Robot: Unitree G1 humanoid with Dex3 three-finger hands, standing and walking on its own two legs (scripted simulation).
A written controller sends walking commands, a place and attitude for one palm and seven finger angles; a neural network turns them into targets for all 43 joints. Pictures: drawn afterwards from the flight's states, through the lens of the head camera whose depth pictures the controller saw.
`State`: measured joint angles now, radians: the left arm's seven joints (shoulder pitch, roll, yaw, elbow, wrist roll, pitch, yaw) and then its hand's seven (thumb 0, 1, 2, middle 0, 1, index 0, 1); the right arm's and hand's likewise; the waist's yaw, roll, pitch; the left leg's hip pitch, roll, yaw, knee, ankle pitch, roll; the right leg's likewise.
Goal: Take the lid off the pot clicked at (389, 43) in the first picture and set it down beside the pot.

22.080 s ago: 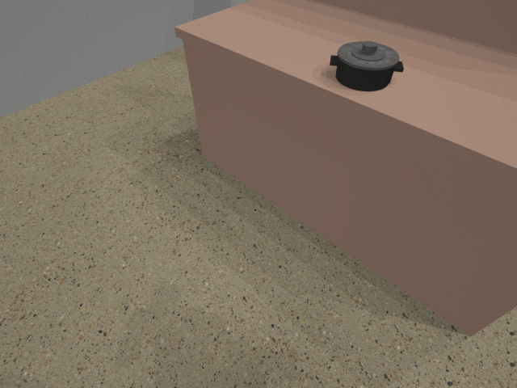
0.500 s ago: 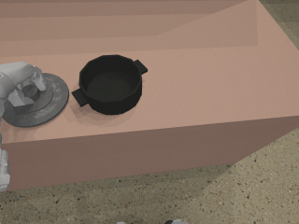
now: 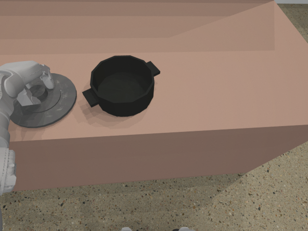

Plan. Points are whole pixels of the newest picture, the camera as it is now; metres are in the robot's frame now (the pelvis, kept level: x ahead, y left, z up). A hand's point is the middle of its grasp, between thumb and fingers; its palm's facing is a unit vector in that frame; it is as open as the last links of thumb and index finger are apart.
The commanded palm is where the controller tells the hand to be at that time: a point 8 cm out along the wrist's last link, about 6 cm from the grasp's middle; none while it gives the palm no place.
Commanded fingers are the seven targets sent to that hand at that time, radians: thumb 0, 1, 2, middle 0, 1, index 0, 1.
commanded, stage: open the fingers wide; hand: left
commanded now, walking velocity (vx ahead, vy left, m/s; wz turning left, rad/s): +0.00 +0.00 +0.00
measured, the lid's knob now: (38, 92) +0.48 +0.31 +0.03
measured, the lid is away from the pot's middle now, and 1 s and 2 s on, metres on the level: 0.23 0.23 0.23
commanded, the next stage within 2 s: raise the empty hand in 0.48 s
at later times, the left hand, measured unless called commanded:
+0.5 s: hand (36, 89) +0.47 +0.29 +0.06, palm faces -0.46 -0.09 -0.88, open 11.0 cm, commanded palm +0.49 +0.30 +0.12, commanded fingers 0.00 -0.00 0.63 -0.34 -0.87 -0.34 -0.87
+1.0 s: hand (25, 78) +0.47 +0.30 +0.10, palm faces -0.42 -0.10 -0.90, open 11.0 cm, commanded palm +0.48 +0.30 +0.17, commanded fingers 0.00 -0.00 0.63 -0.34 -0.87 -0.34 -0.87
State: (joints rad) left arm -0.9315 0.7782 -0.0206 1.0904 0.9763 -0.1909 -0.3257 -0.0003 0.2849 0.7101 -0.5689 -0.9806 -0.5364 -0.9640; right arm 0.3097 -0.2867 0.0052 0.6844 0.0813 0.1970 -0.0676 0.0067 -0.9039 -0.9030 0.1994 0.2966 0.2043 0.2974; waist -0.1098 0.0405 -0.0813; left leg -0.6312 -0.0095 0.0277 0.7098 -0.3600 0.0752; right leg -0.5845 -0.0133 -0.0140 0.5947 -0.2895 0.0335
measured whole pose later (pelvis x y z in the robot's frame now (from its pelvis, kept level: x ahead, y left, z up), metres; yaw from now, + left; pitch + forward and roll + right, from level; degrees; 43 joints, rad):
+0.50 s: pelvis +0.01 -0.01 +0.00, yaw -1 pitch +17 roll -3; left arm -0.91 0.79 0.02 1.09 0.99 -0.19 -0.32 0.00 0.02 0.61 -0.35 -0.89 -0.35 -0.89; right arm 0.35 -0.29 0.00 0.69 0.08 0.21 -0.06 0.01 -0.90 -0.90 0.20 0.30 0.20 0.30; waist -0.13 0.05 -0.08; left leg -0.62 0.00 0.04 0.69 -0.36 0.07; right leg -0.59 0.00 0.00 0.58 -0.29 0.03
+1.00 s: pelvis +0.01 -0.01 +0.01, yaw +0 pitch +14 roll -3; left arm -0.95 0.80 -0.01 1.05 0.95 -0.15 -0.37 0.00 0.00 0.62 -0.36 -0.87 -0.36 -0.87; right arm 0.31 -0.30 0.01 0.68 0.10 0.20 -0.06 0.01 -0.90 -0.90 0.20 0.30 0.20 0.30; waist -0.11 0.05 -0.07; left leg -0.55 -0.01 0.03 0.65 -0.35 0.06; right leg -0.51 -0.01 -0.01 0.54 -0.28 0.04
